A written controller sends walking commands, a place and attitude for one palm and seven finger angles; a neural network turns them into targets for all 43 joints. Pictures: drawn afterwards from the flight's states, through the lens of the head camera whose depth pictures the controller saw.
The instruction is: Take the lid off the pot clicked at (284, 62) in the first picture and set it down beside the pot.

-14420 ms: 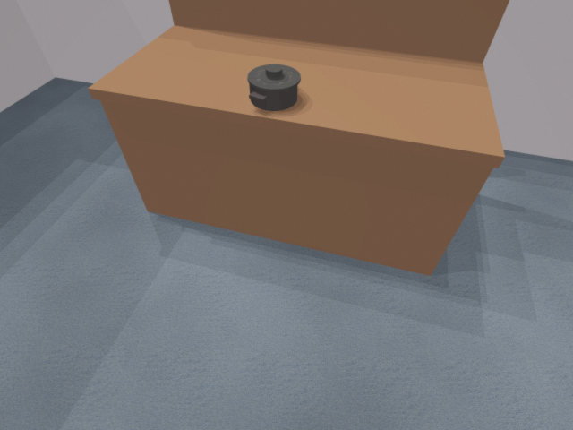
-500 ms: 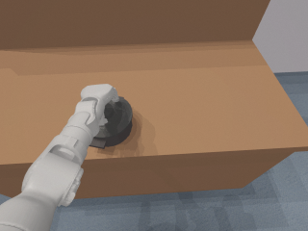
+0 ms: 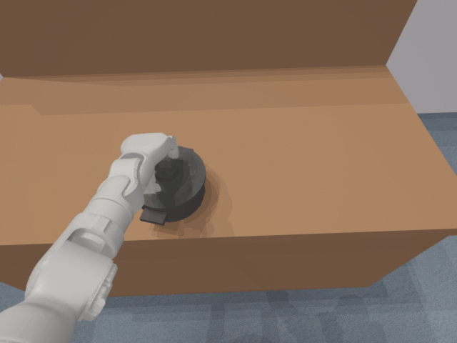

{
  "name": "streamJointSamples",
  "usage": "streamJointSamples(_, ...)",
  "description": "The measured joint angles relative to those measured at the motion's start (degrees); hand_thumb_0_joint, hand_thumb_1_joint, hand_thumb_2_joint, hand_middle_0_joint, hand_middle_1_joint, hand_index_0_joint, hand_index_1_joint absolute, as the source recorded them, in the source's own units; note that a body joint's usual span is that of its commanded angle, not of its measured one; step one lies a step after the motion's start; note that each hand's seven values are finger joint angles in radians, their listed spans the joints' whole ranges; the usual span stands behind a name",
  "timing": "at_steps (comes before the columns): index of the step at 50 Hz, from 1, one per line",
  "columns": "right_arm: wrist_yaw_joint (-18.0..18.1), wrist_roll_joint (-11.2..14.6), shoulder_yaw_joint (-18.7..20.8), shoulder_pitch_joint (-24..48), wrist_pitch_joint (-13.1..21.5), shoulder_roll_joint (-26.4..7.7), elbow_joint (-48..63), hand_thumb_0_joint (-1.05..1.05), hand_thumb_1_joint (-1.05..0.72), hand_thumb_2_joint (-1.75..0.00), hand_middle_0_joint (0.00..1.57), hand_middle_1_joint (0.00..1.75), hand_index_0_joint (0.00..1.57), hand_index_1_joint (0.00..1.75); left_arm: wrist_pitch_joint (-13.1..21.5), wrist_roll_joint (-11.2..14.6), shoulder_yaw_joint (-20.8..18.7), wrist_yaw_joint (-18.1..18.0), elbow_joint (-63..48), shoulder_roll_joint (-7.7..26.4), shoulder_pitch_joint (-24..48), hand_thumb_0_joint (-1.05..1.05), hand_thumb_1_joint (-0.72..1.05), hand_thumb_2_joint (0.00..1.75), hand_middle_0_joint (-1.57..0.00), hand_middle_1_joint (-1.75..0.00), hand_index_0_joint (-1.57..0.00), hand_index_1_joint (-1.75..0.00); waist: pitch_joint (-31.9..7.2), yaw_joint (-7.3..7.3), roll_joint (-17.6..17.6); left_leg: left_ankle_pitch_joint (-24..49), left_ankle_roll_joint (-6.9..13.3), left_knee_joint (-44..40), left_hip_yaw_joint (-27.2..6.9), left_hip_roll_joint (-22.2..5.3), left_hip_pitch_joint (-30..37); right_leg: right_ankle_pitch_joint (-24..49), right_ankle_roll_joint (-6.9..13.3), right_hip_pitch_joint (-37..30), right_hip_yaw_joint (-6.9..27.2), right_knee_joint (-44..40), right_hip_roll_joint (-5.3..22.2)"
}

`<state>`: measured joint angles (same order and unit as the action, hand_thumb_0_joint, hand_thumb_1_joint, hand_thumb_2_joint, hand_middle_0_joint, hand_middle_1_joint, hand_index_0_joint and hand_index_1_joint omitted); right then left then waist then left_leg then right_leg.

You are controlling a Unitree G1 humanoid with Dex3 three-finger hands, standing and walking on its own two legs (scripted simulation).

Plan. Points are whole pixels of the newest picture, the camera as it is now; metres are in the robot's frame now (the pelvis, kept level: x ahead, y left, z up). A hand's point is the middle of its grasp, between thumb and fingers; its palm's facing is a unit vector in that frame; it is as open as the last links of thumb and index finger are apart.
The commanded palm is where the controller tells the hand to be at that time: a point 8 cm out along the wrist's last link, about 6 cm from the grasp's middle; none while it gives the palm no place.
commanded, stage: raise the hand to come down again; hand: left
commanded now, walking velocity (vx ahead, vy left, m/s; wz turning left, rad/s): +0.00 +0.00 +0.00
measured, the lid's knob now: (165, 169) +0.47 +0.12 -0.01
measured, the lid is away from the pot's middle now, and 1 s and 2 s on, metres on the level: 0.00 0.00 0.00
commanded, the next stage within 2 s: move the open hand above the knob in 0.82 s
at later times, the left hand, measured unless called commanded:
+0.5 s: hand (157, 168) +0.43 +0.12 +0.04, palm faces -0.36 -0.05 -0.93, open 10.5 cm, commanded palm +0.44 +0.12 +0.11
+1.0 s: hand (157, 162) +0.44 +0.13 +0.04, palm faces -0.38 -0.05 -0.92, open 10.5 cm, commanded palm +0.45 +0.13 +0.11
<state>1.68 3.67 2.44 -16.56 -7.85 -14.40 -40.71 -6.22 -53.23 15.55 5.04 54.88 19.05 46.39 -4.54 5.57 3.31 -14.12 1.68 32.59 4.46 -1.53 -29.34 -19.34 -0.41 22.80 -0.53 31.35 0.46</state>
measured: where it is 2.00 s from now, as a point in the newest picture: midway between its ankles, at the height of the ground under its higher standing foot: outside the picture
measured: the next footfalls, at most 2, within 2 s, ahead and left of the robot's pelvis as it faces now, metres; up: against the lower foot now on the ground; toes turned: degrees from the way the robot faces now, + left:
none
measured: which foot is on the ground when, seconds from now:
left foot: down 0.00-1.00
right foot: down 0.00-1.00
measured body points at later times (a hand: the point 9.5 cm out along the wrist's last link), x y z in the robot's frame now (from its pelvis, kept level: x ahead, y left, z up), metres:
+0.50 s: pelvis +0.00 +0.00 +0.00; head +0.04 -0.03 +0.45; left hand +0.44 +0.12 +0.10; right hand +0.08 -0.26 -0.14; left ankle +0.01 +0.10 -0.73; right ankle -0.05 -0.13 -0.73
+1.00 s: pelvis +0.00 -0.01 +0.00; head +0.05 -0.03 +0.45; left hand +0.46 +0.13 +0.10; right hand +0.06 -0.28 -0.14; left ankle +0.01 +0.10 -0.73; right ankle -0.05 -0.13 -0.73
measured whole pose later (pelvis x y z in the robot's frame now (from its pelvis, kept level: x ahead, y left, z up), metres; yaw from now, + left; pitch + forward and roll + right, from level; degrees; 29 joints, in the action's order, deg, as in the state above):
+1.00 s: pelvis +0.00 -0.01 +0.00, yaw +0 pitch +9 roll +0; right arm 1.9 3.9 1.6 -15.7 -7.7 -15.1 -40.7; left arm -8.9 -52.7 15.7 7.4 55.1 18.7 48.9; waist -3.9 5.8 3.6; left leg -13.2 1.1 30.6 4.0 -1.7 -26.6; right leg -18.9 0.2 20.2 -0.9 29.9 0.1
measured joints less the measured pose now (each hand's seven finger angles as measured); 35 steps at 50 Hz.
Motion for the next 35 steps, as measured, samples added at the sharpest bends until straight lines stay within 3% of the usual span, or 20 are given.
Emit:
streamJointSamples(9, -1.0, -0.1, -0.1, 1.6, -0.5, 0.1, 0.2, 0.01, -0.9, -0.9, 0.2, 0.3, 0.2, 0.3, -1.2, 0.2, 0.3, -0.6, -1.6, -1.4, -0.3, 0.0, -0.09, 0.96, -0.51, -0.71, -0.5, -0.7, -0.3, -0.64, 0.5, -0.1, 0.1, -0.2, 0.0, 0.3, 0.8, -0.2, -0.1, -0.8, 0.0, -0.1, 0.3)
streamJointSamples(22, -1.0, 0.2, -0.8, 3.1, -1.0, 0.2, 1.0, 0.01, -0.9, -0.9, 0.2, 0.3, 0.2, 0.3, -3.1, 0.9, 1.7, 0.7, -1.7, -2.3, 0.9, 0.0, -0.1, 0.97, -0.51, -0.71, -0.51, -0.7, 0.0, -1.18, 0.7, 0.4, -0.2, -0.7, -0.5, 0.4, 2.1, -0.2, 0.1, -1.9, -0.5, 0.0, 0.3)
streamJointSamples(35, 0.1, 0.4, -1.3, 2.7, -0.3, -0.3, 0.7, 0.01, -0.9, -0.9, 0.2, 0.3, 0.2, 0.3, -3.7, 0.8, 1.4, 1.8, 0.0, -1.9, 3.1, 0.0, -0.11, 1.0, -0.53, -0.67, -0.52, -0.67, 0.8, -0.41, 0.5, 1.3, -0.5, -1.6, -0.8, 0.1, 2.5, 0.3, 0.6, -2.2, -0.7, -0.4, 0.0)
